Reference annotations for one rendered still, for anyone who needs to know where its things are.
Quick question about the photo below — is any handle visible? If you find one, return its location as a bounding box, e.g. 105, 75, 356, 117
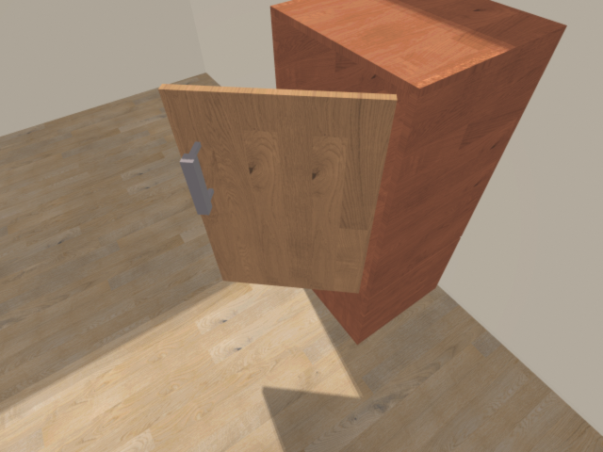
180, 141, 214, 215

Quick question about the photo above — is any cupboard door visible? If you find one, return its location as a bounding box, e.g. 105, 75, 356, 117
158, 84, 397, 294

